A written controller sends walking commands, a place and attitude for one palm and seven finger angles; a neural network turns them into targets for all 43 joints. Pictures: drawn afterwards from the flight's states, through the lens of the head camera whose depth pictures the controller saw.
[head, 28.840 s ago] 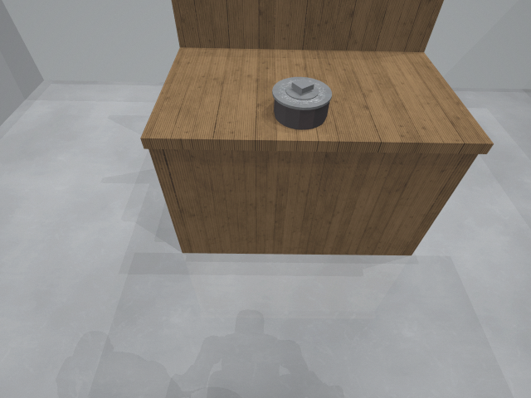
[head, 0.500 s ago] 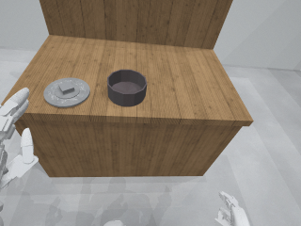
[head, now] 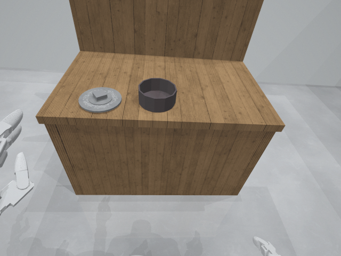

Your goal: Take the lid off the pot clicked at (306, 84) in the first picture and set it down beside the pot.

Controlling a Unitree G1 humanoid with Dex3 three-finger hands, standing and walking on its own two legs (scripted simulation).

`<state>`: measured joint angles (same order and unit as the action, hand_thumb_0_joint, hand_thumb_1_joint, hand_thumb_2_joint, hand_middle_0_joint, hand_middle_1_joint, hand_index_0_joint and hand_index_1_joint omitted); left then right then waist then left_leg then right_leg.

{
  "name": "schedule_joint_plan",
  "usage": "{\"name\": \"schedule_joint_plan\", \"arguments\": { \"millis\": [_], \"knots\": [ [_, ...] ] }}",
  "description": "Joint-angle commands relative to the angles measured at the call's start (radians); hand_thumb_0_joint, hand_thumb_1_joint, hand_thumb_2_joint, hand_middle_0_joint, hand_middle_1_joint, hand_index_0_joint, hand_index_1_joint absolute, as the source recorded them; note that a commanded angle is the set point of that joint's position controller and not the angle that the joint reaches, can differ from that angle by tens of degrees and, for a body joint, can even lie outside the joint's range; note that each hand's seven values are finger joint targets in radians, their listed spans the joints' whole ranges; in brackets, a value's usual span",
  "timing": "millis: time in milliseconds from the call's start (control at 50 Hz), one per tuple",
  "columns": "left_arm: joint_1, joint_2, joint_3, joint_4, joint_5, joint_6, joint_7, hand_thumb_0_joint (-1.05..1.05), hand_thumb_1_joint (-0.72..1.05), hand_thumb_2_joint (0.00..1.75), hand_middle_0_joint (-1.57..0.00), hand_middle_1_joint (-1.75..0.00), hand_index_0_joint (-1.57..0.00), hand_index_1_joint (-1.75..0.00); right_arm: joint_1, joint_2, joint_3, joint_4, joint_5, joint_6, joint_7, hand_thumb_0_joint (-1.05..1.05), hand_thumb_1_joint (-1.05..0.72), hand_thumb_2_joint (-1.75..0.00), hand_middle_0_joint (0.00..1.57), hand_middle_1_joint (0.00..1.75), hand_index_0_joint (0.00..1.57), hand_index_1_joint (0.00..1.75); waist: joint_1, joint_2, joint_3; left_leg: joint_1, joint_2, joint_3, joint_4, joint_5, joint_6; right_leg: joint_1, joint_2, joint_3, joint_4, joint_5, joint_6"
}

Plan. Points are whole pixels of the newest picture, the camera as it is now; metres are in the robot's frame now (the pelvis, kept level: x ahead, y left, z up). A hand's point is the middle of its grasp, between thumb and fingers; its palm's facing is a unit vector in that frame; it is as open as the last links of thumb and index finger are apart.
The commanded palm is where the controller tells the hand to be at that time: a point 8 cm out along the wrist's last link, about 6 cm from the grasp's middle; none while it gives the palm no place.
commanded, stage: stop stepping back and stand still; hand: left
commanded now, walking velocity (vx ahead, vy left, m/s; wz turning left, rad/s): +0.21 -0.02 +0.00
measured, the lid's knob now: (99, 94) +0.75 +0.36 -0.06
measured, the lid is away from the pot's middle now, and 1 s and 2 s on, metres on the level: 0.25 0.25 0.25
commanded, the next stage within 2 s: let the arm hang, fingers relaxed in 1.24 s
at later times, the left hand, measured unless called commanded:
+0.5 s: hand (33, 216) +0.16 +0.27 +0.08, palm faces +0.33 -0.83 -0.45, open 7.4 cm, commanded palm none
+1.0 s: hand out of the picture +0.01 +0.20 -0.17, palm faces +0.16 -0.96 -0.21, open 7.2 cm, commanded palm none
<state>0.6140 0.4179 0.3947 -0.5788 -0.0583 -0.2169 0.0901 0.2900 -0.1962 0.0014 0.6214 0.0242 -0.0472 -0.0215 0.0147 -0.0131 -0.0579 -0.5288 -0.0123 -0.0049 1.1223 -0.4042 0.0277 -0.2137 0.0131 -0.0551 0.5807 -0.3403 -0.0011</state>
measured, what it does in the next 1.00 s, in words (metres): steps on the spot: left foot, then right foot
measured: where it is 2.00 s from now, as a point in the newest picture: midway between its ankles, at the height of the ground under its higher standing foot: outside the picture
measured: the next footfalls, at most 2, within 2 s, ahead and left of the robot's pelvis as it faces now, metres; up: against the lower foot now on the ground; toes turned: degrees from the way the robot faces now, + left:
left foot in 0.08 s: +0.02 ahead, +0.12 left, +0.00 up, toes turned +10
right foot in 0.38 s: +0.05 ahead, -0.10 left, +0.00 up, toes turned +7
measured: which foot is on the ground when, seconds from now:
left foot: up 0.00-0.06, down 0.08-1.00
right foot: down 0.00-0.08, up 0.10-0.36, down 0.38-1.00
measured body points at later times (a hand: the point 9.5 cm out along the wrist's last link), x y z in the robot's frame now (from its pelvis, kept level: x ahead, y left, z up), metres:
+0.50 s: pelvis -0.03 +0.01 -0.01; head -0.05 +0.01 +0.44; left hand +0.14 +0.32 +0.11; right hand +0.10 -0.23 -0.11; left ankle -0.04 +0.10 -0.69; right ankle -0.02 -0.10 -0.72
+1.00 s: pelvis +0.03 +0.02 +0.01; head +0.07 +0.03 +0.46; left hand +0.00 +0.25 -0.15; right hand +0.07 -0.21 -0.14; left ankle -0.02 +0.12 -0.72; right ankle +0.01 -0.10 -0.72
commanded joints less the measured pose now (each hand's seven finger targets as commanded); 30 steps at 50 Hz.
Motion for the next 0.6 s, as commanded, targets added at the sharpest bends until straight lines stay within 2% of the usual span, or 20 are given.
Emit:
{"name": "schedule_joint_plan", "arguments": {
  "millis": [0, 20, 40, 60, 80, 100, 140, 160, 220, 300, 340, 380, 400, 420, 460, 500, 520, 540, 560, 580],
  "knots": [
    [-0.212, 0.136, 0.029, -0.192, 0.023, -0.046, 0.025, 0.00, 0.90, 0.90, -0.20, -0.30, -0.20, -0.30, -0.180, -0.106, -0.036, -0.195, 0.013, -0.088, -0.031, 0.00, -0.90, -0.90, 0.20, 0.30, 0.20, 0.30, -0.053, -0.032, 0.132, 0.165, 0.064, 0.004, -0.333, -0.061, 0.037, -0.265, -0.245, 0.201, -0.199, -0.150, -0.138],
    [-0.191, 0.140, 0.038, -0.238, 0.024, -0.053, 0.038, 0.00, 0.90, 0.90, -0.20, -0.30, -0.20, -0.30, -0.162, -0.109, -0.034, -0.195, 0.013, -0.111, -0.037, 0.00, -0.90, -0.90, 0.20, 0.30, 0.20, 0.30, -0.054, 0.035, 0.100, 0.232, 0.050, 0.026, -0.567, -0.030, 0.043, -0.217, -0.192, 0.158, -0.096, -0.133, -0.115],
    [-0.151, 0.149, 0.058, -0.301, 0.016, -0.062, 0.051, 0.00, 0.90, 0.90, -0.20, -0.30, -0.20, -0.30, -0.145, -0.121, -0.038, -0.212, 0.015, -0.136, -0.043, 0.00, -0.90, -0.90, 0.20, 0.30, 0.20, 0.30, -0.051, 0.184, 0.076, 0.324, 0.083, -0.041, -0.805, 0.000, 0.056, -0.220, -0.100, 0.095, 0.123, -0.076, -0.081],
    [-0.127, 0.158, 0.078, -0.388, 0.010, -0.079, 0.061, 0.00, 0.90, 0.90, -0.20, -0.30, -0.20, -0.30, -0.146, -0.130, -0.049, -0.234, 0.003, -0.154, -0.036, 0.00, -0.90, -0.90, 0.20, 0.30, 0.20, 0.30, -0.026, 0.421, 0.030, 0.465, 0.244, -0.288, -0.850, 0.088, 0.104, -0.373, 0.033, -0.013, 0.353, -0.177, -0.023],
    [-0.114, 0.184, 0.098, -0.411, 0.014, -0.088, 0.065, 0.00, 0.90, 0.90, -0.20, -0.30, -0.20, -0.30, -0.137, -0.119, -0.054, -0.223, -0.002, -0.163, -0.027, 0.00, -0.90, -0.90, 0.20, 0.30, 0.20, 0.30, -0.035, 0.341, -0.024, 0.416, 0.290, -0.354, -0.825, 0.210, 0.164, -0.356, 0.062, 0.036, 0.484, -0.228, -0.009],
    [-0.093, 0.196, 0.116, -0.413, 0.007, -0.074, 0.062, 0.00, 0.90, 0.90, -0.20, -0.30, -0.20, -0.30, -0.127, -0.105, -0.052, -0.201, -0.016, -0.179, -0.012, 0.00, -0.90, -0.90, 0.20, 0.30, 0.20, 0.30, -0.051, 0.359, 0.017, 0.365, 0.323, -0.528, -0.863, 0.168, 0.170, -0.421, 0.021, 0.099, 0.551, -0.225, -0.005],
    [-0.035, 0.220, 0.149, -0.401, 0.010, -0.064, 0.063, 0.00, 0.90, 0.90, -0.20, -0.30, -0.20, -0.30, -0.128, -0.104, -0.055, -0.183, -0.010, -0.181, 0.009, 0.00, -0.90, -0.90, 0.20, 0.30, 0.20, 0.30, -0.038, 0.221, 0.051, 0.262, 0.332, -0.482, -0.853, 0.117, 0.194, -0.384, -0.016, 0.150, 0.571, -0.150, -0.005],
    [0.001, 0.189, 0.135, -0.347, 0.011, -0.058, 0.064, 0.00, 0.90, 0.90, -0.20, -0.30, -0.20, -0.30, -0.125, -0.108, -0.051, -0.165, -0.003, -0.176, 0.013, 0.00, -0.90, -0.90, 0.20, 0.30, 0.20, 0.30, -0.036, 0.177, 0.092, 0.211, 0.313, -0.381, -0.854, 0.079, 0.181, -0.361, -0.023, 0.127, 0.519, -0.108, -0.005],
    [0.038, 0.127, 0.114, -0.214, 0.010, -0.050, 0.062, 0.00, 0.90, 0.90, -0.20, -0.30, -0.20, -0.30, -0.119, -0.119, -0.050, -0.170, -0.001, -0.150, 0.012, 0.00, -0.90, -0.90, 0.20, 0.30, 0.20, 0.30, -0.037, 0.236, 0.107, 0.076, 0.245, -0.188, -0.887, -0.156, 0.115, -0.141, -0.010, 0.012, 0.246, -0.061, -0.006],
    [-0.011, 0.115, 0.084, -0.108, 0.015, -0.040, 0.051, 0.00, 0.90, 0.90, -0.20, -0.30, -0.20, -0.30, -0.128, -0.127, -0.052, -0.193, 0.001, -0.124, -0.012, 0.00, -0.90, -0.90, 0.20, 0.30, 0.20, 0.30, -0.032, 0.111, 0.070, 0.004, 0.193, -0.143, -0.791, -0.253, 0.080, 0.134, 0.044, -0.057, -0.061, -0.082, -0.016],
    [0.001, 0.113, 0.066, -0.085, 0.024, -0.037, 0.039, 0.00, 0.90, 0.90, -0.20, -0.30, -0.20, -0.30, -0.121, -0.125, -0.054, -0.182, 0.003, -0.113, -0.015, 0.00, -0.90, -0.90, 0.20, 0.30, 0.20, 0.30, -0.041, -0.032, 0.037, 0.011, 0.089, -0.048, -0.516, -0.130, 0.058, 0.159, -0.052, 0.101, -0.209, -0.055, -0.070],
    [-0.057, 0.169, 0.101, -0.156, 0.008, -0.053, 0.043, 0.00, 0.90, 0.90, -0.20, -0.30, -0.20, -0.30, -0.126, -0.115, -0.066, -0.176, 0.003, -0.110, -0.020, 0.00, -0.90, -0.90, 0.20, 0.30, 0.20, 0.30, -0.036, -0.220, 0.000, -0.046, 0.001, 0.025, -0.182, -0.075, 0.016, 0.113, -0.308, 0.499, -0.356, -0.179, -0.183],
    [-0.181, -0.058, -0.240, 0.589, 0.141, 0.122, -0.044, 0.00, 0.90, 0.90, -0.20, -0.30, -0.20, -0.30, -0.130, -0.216, -0.115, 0.000, -0.019, -0.118, 0.052, 0.00, -0.90, -0.90, 0.20, 0.30, 0.20, 0.30, -0.073, -0.147, 0.041, -0.100, 0.119, -0.012, -0.030, -0.134, -0.015, -0.077, -0.447, 0.299, -0.239, -0.018, -0.200],
    [-0.204, -0.070, -0.222, 0.620, 0.143, 0.185, -0.057, 0.00, 0.90, 0.90, -0.20, -0.30, -0.20, -0.30, -0.037, -0.148, -0.105, -0.011, -0.023, -0.039, 0.050, 0.00, -0.90, -0.90, 0.20, 0.30, 0.20, 0.30, -0.064, -0.146, 0.000, 0.010, 0.103, -0.035, -0.007, -0.140, -0.011, -0.192, -0.360, 0.266, -0.196, -0.131, -0.224],
    [-0.295, -0.090, -0.251, 0.694, 0.129, 0.209, -0.066, 0.00, 0.90, 0.90, -0.20, -0.30, -0.20, -0.30, -0.004, -0.114, -0.076, -0.033, -0.041, 0.017, 0.049, 0.00, -0.90, -0.90, 0.20, 0.30, 0.20, 0.30, -0.066, -0.229, 0.060, 0.018, 0.088, 0.008, -0.098, -0.151, 0.008, -0.223, -0.301, 0.151, -0.169, -0.204, -0.188],
    [-0.333, -0.087, -0.280, 0.824, 0.114, 0.217, -0.073, 0.00, 0.90, 0.90, -0.20, -0.30, -0.20, -0.30, -0.009, -0.114, -0.075, -0.011, -0.055, 0.035, 0.047, 0.00, -0.90, -0.90, 0.20, 0.30, 0.20, 0.30, -0.069, -0.179, 0.131, 0.126, 0.055, 0.059, -0.325, -0.094, 0.011, -0.274, -0.277, 0.142, -0.153, -0.187, -0.152],
    [-0.353, -0.077, -0.290, 0.888, 0.107, 0.225, -0.076, 0.00, 0.90, 0.90, -0.20, -0.30, -0.20, -0.30, 0.036, -0.125, -0.079, 0.012, -0.063, 0.040, 0.045, 0.00, -0.90, -0.90, 0.20, 0.30, 0.20, 0.30, -0.093, -0.144, 0.146, 0.246, 0.062, 0.027, -0.478, -0.018, 0.027, -0.349, -0.253, 0.123, -0.068, -0.209, -0.118],
    [-0.357, -0.112, -0.304, 0.937, 0.105, 0.234, -0.087, 0.00, 0.90, 0.90, -0.20, -0.30, -0.20, -0.30, 0.071, -0.166, -0.087, 0.032, -0.069, 0.037, 0.041, 0.00, -0.90, -0.90, 0.20, 0.30, 0.20, 0.30, -0.097, 0.089, 0.159, 0.295, 0.159, -0.187, -0.627, 0.006, 0.085, -0.448, -0.132, 0.036, 0.136, -0.268, -0.054],
    [-0.364, -0.157, -0.324, 0.974, 0.090, 0.231, -0.098, 0.00, 0.90, 0.90, -0.20, -0.30, -0.20, -0.30, 0.093, -0.234, -0.101, 0.045, -0.080, 0.026, 0.026, 0.00, -0.90, -0.90, 0.20, 0.30, 0.20, 0.30, -0.091, 0.282, 0.143, 0.304, 0.327, -0.479, -0.784, -0.002, 0.184, -0.488, -0.014, -0.040, 0.336, -0.209, 0.006],
    [-0.457, -0.127, -0.322, 1.008, 0.084, 0.222, -0.099, 0.00, 0.90, 0.90, -0.20, -0.30, -0.20, -0.30, 0.084, -0.243, -0.106, 0.063, -0.081, 0.021, 0.012, 0.00, -0.90, -0.90, 0.20, 0.30, 0.20, 0.30, -0.097, 0.183, 0.127, 0.245, 0.378, -0.561, -0.865, 0.029, 0.231, -0.457, -0.038, 0.059, 0.455, -0.238, -0.002]
  ]
}}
